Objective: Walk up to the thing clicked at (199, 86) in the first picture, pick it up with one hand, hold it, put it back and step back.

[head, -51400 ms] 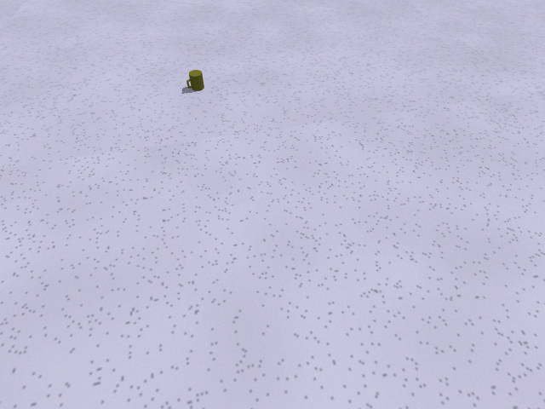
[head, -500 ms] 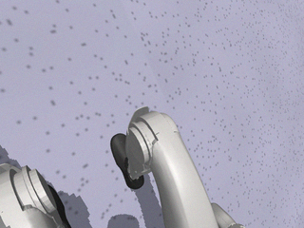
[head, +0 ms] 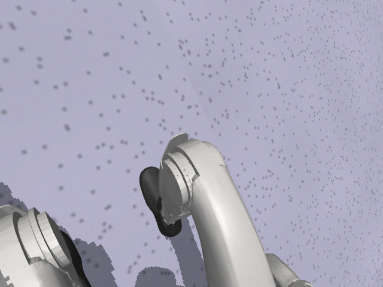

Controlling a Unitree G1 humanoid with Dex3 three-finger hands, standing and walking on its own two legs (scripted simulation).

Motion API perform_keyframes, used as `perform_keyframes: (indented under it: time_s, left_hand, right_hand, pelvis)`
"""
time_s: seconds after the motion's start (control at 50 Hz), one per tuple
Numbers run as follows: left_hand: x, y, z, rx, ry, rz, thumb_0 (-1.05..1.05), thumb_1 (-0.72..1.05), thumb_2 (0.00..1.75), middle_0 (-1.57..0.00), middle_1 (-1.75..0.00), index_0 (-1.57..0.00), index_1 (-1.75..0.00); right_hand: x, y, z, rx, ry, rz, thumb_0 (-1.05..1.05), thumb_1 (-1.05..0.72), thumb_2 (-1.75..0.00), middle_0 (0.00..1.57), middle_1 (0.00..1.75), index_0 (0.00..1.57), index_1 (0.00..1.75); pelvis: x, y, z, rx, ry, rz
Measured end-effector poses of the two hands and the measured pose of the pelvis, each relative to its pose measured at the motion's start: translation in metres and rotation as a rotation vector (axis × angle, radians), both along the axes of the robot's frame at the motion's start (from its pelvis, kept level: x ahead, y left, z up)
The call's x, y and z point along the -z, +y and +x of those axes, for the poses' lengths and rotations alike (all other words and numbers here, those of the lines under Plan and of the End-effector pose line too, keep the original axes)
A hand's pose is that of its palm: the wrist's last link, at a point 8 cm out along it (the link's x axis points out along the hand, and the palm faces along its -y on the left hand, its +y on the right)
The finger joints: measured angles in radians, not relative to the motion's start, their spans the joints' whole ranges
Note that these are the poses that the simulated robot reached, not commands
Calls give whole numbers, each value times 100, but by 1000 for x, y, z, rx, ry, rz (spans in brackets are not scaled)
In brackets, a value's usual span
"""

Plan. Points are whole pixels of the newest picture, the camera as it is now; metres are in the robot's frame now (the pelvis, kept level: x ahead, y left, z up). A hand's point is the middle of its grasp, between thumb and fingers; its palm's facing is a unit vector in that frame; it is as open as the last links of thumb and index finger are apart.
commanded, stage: close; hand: left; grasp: from above
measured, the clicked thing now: out of the picture +0.53 +0.29 -0.26
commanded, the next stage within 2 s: settle in 0.20 s
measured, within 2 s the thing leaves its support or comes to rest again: leaves its support in 0.80 s
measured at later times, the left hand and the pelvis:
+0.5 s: hand out of the picture +0.52 +0.30 -0.23, palm faces -0.43 -0.13 -0.90, open 11.8 cm; pelvis +0.00 +0.00 +0.00, yaw +0 degrees
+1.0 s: hand out of the picture +0.50 +0.31 -0.18, palm faces -0.46 -0.11 -0.88, open 11.4 cm; pelvis +0.01 +0.00 +0.03, yaw +4 degrees
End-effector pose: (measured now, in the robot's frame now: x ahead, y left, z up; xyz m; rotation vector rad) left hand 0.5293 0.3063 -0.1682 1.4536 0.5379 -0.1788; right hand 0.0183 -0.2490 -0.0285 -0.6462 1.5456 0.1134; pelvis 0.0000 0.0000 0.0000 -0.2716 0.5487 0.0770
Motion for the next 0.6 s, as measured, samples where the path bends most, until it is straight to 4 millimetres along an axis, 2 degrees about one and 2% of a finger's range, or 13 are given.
perform_keyframes:
  time_s: [0.28, 0.6]
  left_hand:
    - [0, 0, 0, -1, -1, 3, 0, -32, 102, -32, -118, -28, -121]
    - [-1, 1, 0, 1, -6, -1, 1, -31, 99, -34, -115, -32, -115]
  right_hand:
    - [-1, 0, -3, 3, 12, -4, 0, -91, -90, 20, 29, 21, 30]
    - [-6, -2, 1, 23, 22, -17, 0, -93, -90, 20, 29, 21, 30]
  pelvis:
    - [-1, 0, 0, -1, -1, 0]
    - [-3, 0, 3, -5, 24, -2]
